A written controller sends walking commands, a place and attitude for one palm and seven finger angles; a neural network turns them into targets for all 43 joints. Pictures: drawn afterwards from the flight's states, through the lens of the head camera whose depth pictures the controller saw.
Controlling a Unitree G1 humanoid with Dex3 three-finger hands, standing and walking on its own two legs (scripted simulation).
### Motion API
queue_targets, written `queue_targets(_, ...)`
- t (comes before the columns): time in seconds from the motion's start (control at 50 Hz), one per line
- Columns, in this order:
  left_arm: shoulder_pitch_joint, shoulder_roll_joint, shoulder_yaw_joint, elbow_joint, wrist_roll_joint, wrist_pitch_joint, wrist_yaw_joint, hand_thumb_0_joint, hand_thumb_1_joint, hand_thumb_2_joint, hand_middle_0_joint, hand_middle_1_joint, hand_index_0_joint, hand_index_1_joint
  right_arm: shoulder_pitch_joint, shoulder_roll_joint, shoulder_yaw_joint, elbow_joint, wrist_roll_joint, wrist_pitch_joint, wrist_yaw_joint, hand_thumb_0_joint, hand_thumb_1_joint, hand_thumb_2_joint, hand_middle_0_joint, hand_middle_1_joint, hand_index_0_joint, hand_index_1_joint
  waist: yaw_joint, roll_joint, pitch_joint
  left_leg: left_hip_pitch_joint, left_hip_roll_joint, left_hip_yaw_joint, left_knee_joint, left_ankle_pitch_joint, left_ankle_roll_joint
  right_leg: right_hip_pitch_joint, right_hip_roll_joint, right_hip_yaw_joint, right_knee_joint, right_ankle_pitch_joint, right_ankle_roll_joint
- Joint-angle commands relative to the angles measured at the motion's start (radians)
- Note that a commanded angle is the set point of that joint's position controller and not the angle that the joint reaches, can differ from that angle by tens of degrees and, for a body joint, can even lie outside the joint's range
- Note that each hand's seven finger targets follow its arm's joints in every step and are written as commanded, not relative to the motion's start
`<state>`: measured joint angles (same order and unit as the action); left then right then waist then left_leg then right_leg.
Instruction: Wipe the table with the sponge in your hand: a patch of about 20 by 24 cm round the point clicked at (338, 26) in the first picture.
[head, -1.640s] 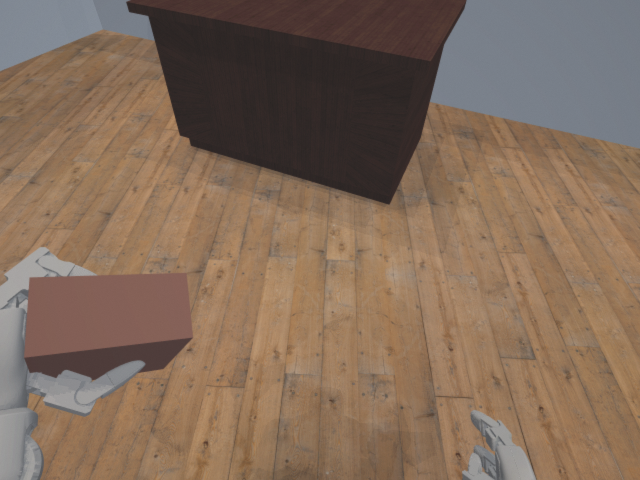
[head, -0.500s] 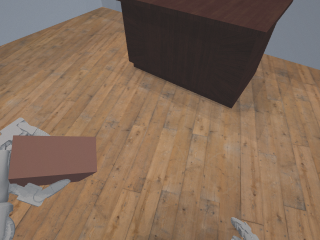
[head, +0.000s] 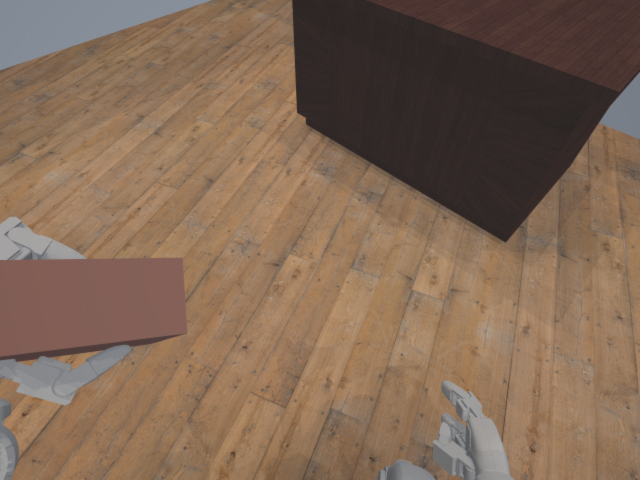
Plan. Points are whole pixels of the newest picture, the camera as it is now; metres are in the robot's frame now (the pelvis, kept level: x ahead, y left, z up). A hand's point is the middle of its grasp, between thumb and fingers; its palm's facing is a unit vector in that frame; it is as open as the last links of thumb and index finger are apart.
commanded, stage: walk to a spot facing it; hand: left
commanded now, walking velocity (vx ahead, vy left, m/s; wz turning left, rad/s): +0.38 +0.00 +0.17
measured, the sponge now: (117, 310) +0.23 +0.20 +0.17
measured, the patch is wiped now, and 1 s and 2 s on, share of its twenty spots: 0.00 0.00 0.00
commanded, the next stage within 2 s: none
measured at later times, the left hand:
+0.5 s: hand (149, 197) +0.35 +0.21 +0.19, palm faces +0.49 -0.75 -0.44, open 10.2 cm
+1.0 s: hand (208, 140) +0.46 +0.18 +0.17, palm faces +0.60 -0.69 -0.42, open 10.1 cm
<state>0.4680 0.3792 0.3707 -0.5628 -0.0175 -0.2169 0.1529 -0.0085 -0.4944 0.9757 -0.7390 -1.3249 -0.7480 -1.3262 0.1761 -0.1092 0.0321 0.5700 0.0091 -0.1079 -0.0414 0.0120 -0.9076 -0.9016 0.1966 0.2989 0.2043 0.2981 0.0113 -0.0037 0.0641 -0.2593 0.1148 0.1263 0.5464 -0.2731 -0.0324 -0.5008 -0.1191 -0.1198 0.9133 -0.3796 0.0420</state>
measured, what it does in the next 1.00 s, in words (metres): walks ahead: right foot, then left foot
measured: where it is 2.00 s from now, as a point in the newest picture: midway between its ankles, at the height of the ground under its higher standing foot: (348, 357)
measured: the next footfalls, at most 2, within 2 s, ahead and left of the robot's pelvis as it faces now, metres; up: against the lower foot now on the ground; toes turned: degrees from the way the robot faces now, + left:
right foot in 0.08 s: +0.14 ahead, -0.14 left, +0.00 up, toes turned -9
left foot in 0.52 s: +0.28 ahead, +0.09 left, +0.00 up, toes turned +16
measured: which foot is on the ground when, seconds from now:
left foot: down 0.00-0.08, up 0.10-0.50, down 0.52-0.86, up 0.88-1.00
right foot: up 0.00-0.06, down 0.08-0.52, up 0.54-0.84, down 0.86-1.00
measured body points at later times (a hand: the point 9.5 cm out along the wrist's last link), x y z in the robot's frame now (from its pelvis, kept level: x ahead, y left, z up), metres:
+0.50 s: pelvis +0.16 -0.05 +0.00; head +0.19 -0.04 +0.45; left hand +0.32 +0.24 +0.21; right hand +0.35 -0.30 -0.08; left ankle +0.23 +0.08 -0.72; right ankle +0.10 -0.13 -0.73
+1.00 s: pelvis +0.30 -0.10 +0.00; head +0.33 -0.12 +0.45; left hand +0.43 +0.21 +0.20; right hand +0.51 -0.29 -0.12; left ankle +0.26 +0.03 -0.64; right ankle +0.34 -0.20 -0.73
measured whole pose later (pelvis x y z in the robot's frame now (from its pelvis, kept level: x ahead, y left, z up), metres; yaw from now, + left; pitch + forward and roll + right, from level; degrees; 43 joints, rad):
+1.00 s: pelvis +0.30 -0.10 +0.00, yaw +13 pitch -1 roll +1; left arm 0.40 0.30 0.32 -0.45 0.00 -0.20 0.14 -0.01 -0.50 0.98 -0.74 -1.33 -0.75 -1.33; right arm 0.20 -0.24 0.00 0.70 0.01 -0.05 -0.06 0.02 -0.91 -0.90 0.20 0.30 0.21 0.30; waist 0.04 0.05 0.06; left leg -0.51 0.07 0.05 1.21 -0.41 -0.01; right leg -0.27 -0.12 -0.22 0.62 -0.32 -0.01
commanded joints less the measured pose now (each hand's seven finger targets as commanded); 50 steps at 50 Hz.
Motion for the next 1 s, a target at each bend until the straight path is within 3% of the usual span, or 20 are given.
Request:
queue_targets(0.0,-0.058,0.115,0.093,-0.109,-0.011,-0.052,0.014,0.0,0.1,1.3,-1.2,-1.6,-1.2,-1.6,-0.044,-0.191,-0.08,-0.099,-0.006,-0.04,-0.034,0.0,-0.9,-0.9,0.2,0.3,0.2,0.3,0.003,0.208,-0.112,-0.08,0.16,-0.081,-0.175,-0.132,0.155,0.246,0.056,-0.099,-0.234,0.082,0.017)
queue_targets(0.04,-0.102,0.125,0.083,-0.064,-0.004,-0.029,0.015,0.0,0.1,1.3,-1.2,-1.6,-1.2,-1.6,-0.044,-0.177,-0.072,-0.092,-0.003,-0.027,-0.045,0.0,-0.9,-0.9,0.2,0.3,0.2,0.3,0.011,0.071,-0.138,-0.154,0.085,-0.02,0.069,-0.2,0.112,0.4,0.06,-0.073,-0.372,0.064,-0.001)
queue_targets(0.06,-0.141,0.15,0.085,-0.074,0.003,-0.023,0.017,0.0,0.1,1.3,-1.2,-1.6,-1.2,-1.6,-0.042,-0.157,-0.07,-0.096,0.001,-0.019,-0.043,0.0,-0.9,-0.9,0.2,0.3,0.2,0.3,0.015,-0.148,-0.151,-0.294,-0.002,0.036,0.368,-0.228,0.078,0.473,-0.099,0.183,-0.513,-0.067,-0.074)
queue_targets(0.08,-0.132,0.216,0.138,-0.059,0.004,-0.014,0.025,0.0,0.1,1.3,-1.2,-1.6,-1.2,-1.6,-0.08,-0.154,-0.064,-0.113,-0.005,-0.021,-0.039,0.0,-0.9,-0.9,0.2,0.3,0.2,0.3,0.041,-0.385,-0.153,-0.504,-0.097,-0.007,0.667,-0.344,0.046,0.539,-0.326,0.624,-0.651,-0.025,-0.205)
queue_targets(0.1,-0.183,0.211,0.129,-0.077,-0.009,-0.025,0.021,0.0,0.1,1.3,-1.2,-1.6,-1.2,-1.6,-0.082,-0.188,-0.077,-0.096,-0.01,-0.03,-0.033,0.0,-0.9,-0.9,0.2,0.3,0.2,0.3,0.023,-0.326,-0.151,-0.481,-0.06,-0.141,0.773,-0.251,0.039,0.476,-0.351,0.677,-0.71,-0.117,-0.203)
queue_targets(0.16,-0.148,0.193,0.121,-0.129,0.002,-0.057,0.004,0.0,0.1,1.3,-1.2,-1.6,-1.2,-1.6,-0.106,-0.176,-0.061,-0.061,-0.007,0.001,-0.026,0.0,-0.9,-0.9,0.2,0.3,0.2,0.3,0.002,-0.113,-0.108,-0.494,0.002,-0.137,0.839,-0.105,0.007,0.438,-0.296,0.376,-0.641,0.101,-0.203)
queue_targets(0.24,-0.079,0.183,0.128,-0.156,0.004,-0.073,0.021,0.0,0.1,1.3,-1.2,-1.6,-1.2,-1.6,-0.088,-0.189,-0.077,-0.07,-0.012,0.022,-0.022,0.0,-0.9,-0.9,0.2,0.3,0.2,0.3,-0.01,-0.082,-0.135,-0.443,0.014,-0.085,0.605,-0.045,0.004,0.473,-0.253,0.154,-0.61,0.365,-0.193)
queue_targets(0.38,0.006,0.161,0.14,-0.188,-0.01,-0.063,0.054,0.0,0.1,1.3,-1.2,-1.6,-1.2,-1.6,-0.047,-0.176,-0.088,-0.15,-0.008,0.022,-0.016,0.0,-0.9,-0.9,0.2,0.3,0.2,0.3,0.029,-0.158,-0.152,-0.265,-0.037,0.079,0.137,-0.022,0.027,0.519,-0.221,0.07,-0.552,0.519,-0.19)
queue_targets(0.46,-0.083,0.149,0.099,-0.198,-0.008,-0.062,0.061,0.0,0.1,1.3,-1.2,-1.6,-1.2,-1.6,0.004,-0.189,-0.099,-0.143,-0.01,0.02,-0.035,0.0,-0.9,-0.9,0.2,0.3,0.2,0.3,-0.025,-0.053,-0.2,0.07,-0.101,0.133,-0.06,0.094,0.048,0.389,-0.15,-0.021,-0.268,0.544,-0.124)
queue_targets(0.48,-0.111,0.163,0.105,-0.224,-0.004,-0.075,0.062,0.0,0.1,1.3,-1.2,-1.6,-1.2,-1.6,0.009,-0.208,-0.108,-0.146,-0.009,0.016,-0.041,0.0,-0.9,-0.9,0.2,0.3,0.2,0.3,-0.041,0.071,-0.246,0.255,-0.036,0.014,-0.091,0.115,0.092,0.254,-0.113,-0.041,-0.071,0.478,-0.081)
queue_targets(0.5,-0.117,0.156,0.11,-0.231,-0.01,-0.084,0.062,0.0,0.1,1.3,-1.2,-1.6,-1.2,-1.6,-0.005,-0.226,-0.108,-0.146,-0.011,0.012,-0.035,0.0,-0.9,-0.9,0.2,0.3,0.2,0.3,-0.033,0.291,-0.273,0.389,0.204,-0.376,-0.15,0.255,0.211,0.036,0.023,-0.049,0.172,0.037,-0.03)
queue_targets(0.52,-0.16,0.171,0.103,-0.206,-0.006,-0.091,0.058,0.0,0.1,1.3,-1.2,-1.6,-1.2,-1.6,-0.008,-0.215,-0.091,-0.156,-0.006,0.008,-0.018,0.0,-0.9,-0.9,0.2,0.3,0.2,0.3,-0.029,0.292,-0.22,0.365,0.33,-0.642,-0.21,0.392,0.309,-0.106,0.088,0.041,0.329,-0.252,-0.03)
queue_targets(0.54,-0.134,0.227,0.131,-0.159,-0.006,-0.084,0.037,0.0,0.1,1.3,-1.2,-1.6,-1.2,-1.6,-0.041,-0.218,-0.092,-0.138,-0.008,0.002,-0.019,0.0,-0.9,-0.9,0.2,0.3,0.2,0.3,-0.018,0.262,-0.2,0.324,0.363,-0.673,-0.222,0.278,0.332,-0.176,0.039,0.12,0.398,-0.23,-0.026)
queue_targets(0.66,-0.001,0.142,0.13,-0.267,-0.014,-0.089,0.018,0.0,0.1,1.3,-1.2,-1.6,-1.2,-1.6,-0.05,-0.193,-0.093,-0.111,0.001,-0.031,-0.007,0.0,-0.9,-0.9,0.2,0.3,0.2,0.3,0.004,0.254,-0.142,-0.027,0.192,-0.215,-0.279,-0.044,0.211,0.014,-0.018,0.022,0.09,-0.012,0.0)
queue_targets(0.8,-0.122,0.109,0.077,-0.067,-0.003,-0.052,0.014,0.0,0.1,1.3,-1.2,-1.6,-1.2,-1.6,-0.025,-0.182,-0.077,-0.078,0.0,-0.034,-0.041,0.0,-0.9,-0.9,0.2,0.3,0.2,0.3,0.003,0.113,-0.127,-0.151,0.1,-0.07,-0.034,-0.255,0.119,0.372,0.064,-0.096,-0.372,0.035,0.015)
queue_targets(0.82,-0.155,0.13,0.081,-0.056,0.005,-0.042,0.016,0.0,0.1,1.3,-1.2,-1.6,-1.2,-1.6,-0.019,-0.169,-0.074,-0.076,0.001,-0.027,-0.042,0.0,-0.9,-0.9,0.2,0.3,0.2,0.3,0.009,-0.046,-0.134,-0.239,0.029,-0.014,0.203,-0.28,0.09,0.424,-0.039,0.066,-0.495,-0.075,-0.034)
queue_targets(0.84,-0.155,0.177,0.1,-0.043,0.012,-0.023,0.023,0.0,0.1,1.3,-1.2,-1.6,-1.2,-1.6,-0.036,-0.142,-0.065,-0.091,0.001,-0.021,-0.039,0.0,-0.9,-0.9,0.2,0.3,0.2,0.3,0.031,-0.364,-0.13,-0.455,-0.098,0.024,0.542,-0.325,0.051,0.507,-0.279,0.497,-0.642,-0.112,-0.157)
queue_targets(0.86,-0.221,0.202,0.112,-0.088,-0.004,-0.025,0.027,0.0,0.1,1.3,-1.2,-1.6,-1.2,-1.6,-0.097,-0.182,-0.069,-0.1,-0.007,-0.037,-0.036,0.0,-0.9,-0.9,0.2,0.3,0.2,0.3,0.038,-0.334,-0.131,-0.507,-0.069,-0.106,0.695,-0.287,0.04,0.493,-0.383,0.645,-0.705,-0.124,-0.22)
queue_targets(0.9,-0.206,0.2,0.106,-0.12,-0.003,-0.047,0.014,0.0,0.1,1.3,-1.2,-1.6,-1.2,-1.6,-0.086,-0.19,-0.067,-0.069,-0.006,-0.027,-0.033,0.0,-0.9,-0.9,0.2,0.3,0.2,0.3,0.018,-0.189,-0.067,-0.498,-0.012,-0.149,0.787,-0.176,0.02,0.419,-0.352,0.52,-0.684,-0.044,-0.228)
queue_targets(0.98,-0.134,0.173,0.109,-0.166,0.004,-0.062,0.02,0.0,0.1,1.3,-1.2,-1.6,-1.2,-1.6,-0.091,-0.188,-0.07,-0.074,-0.006,0.01,-0.027,0.0,-0.9,-0.9,0.2,0.3,0.2,0.3,-0.001,-0.129,-0.094,-0.362,0.012,-0.081,0.522,-0.098,0.012,0.388,-0.269,0.14,-0.625,0.26,-0.178)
